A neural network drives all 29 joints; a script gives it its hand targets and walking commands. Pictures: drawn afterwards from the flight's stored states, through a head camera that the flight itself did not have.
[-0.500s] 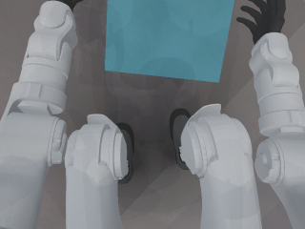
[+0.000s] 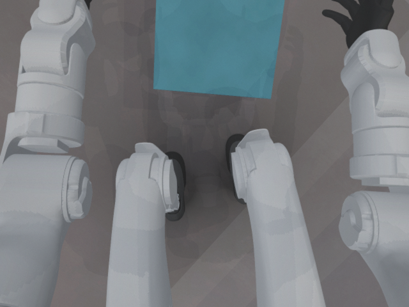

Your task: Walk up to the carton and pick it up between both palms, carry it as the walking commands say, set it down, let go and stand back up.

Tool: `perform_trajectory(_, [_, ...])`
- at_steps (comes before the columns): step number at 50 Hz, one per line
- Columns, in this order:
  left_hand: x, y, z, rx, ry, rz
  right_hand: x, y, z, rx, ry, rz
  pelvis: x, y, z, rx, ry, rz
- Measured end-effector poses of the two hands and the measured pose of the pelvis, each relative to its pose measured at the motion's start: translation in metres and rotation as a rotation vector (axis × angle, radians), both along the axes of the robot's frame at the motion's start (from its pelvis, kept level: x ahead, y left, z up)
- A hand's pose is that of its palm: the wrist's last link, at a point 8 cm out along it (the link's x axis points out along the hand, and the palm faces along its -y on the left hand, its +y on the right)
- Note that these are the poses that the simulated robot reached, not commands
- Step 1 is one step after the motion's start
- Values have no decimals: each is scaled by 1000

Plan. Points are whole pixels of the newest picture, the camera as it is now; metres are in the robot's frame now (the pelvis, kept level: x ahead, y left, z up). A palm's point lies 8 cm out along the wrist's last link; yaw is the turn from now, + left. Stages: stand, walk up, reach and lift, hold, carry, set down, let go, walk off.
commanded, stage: set down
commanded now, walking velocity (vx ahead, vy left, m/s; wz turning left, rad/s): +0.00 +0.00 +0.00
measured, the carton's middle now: (216, 28) +0.54 -0.06 -0.36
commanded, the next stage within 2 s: let go in 0.74 s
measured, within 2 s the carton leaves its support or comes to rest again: neither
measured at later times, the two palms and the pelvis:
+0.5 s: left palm out of the picture +0.56 +0.14 +0.00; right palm out of the picture +0.48 -0.26 +0.01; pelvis +0.01 +0.00 +0.13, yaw +0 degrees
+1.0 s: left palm out of the picture +0.53 +0.16 +0.09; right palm out of the picture +0.47 -0.24 +0.10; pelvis +0.07 +0.00 +0.21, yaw +1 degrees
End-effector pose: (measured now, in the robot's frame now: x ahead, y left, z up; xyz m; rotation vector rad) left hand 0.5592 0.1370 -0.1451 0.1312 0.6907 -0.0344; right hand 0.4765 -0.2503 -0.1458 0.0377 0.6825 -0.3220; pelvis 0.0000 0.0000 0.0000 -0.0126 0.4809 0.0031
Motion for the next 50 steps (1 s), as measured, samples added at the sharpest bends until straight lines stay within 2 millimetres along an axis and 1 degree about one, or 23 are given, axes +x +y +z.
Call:
perform_trajectory(16, [2, 1, 94, -2, 2, -31, -1, -6, 97, 8, -2, -4, 4, 3, 81, -8, -24, 1])
perform_trajectory(21, [3, -1, 125, -7, 4, -38, 0, -7, 128, 3, -7, 4, 8, 3, 109, -6, -38, -2])
perform_trajectory(26, [3, 2, 156, 2, -2, -41, 3, -6, 161, -5, -9, 7, 14, 3, 138, -4, -56, -1])
perform_trajectory(31, [1, 6, 184, 10, 11, -47, 4, -4, 188, -2, -2, 7, 22, 3, 166, -8, -77, 7])
perform_trajectory(35, [1, 10, 200, 19, 20, -27, 6, 0, 203, -14, 8, 16, 30, 2, 179, -6, -51, 8])
perform_trajectory(39, [2, 13, 212, 31, 14, -10, 8, 4, 213, -25, 18, 27, 41, 0, 184, -6, 27, 13])
perform_trajectory(43, [-3, 12, 222, 25, 15, 15, 9, 11, 224, -46, 34, 78, 53, -2, 189, -5, 100, 12])
perform_trajectory(46, [-11, 16, 228, 36, 17, 39, 7, 13, 233, -60, 44, 121, 60, -3, 197, -4, 112, 14])
perform_trajectory(50, [-32, 24, 237, 64, 29, 65, -5, 9, 246, -82, 75, 174, 71, -5, 212, -4, 103, 20])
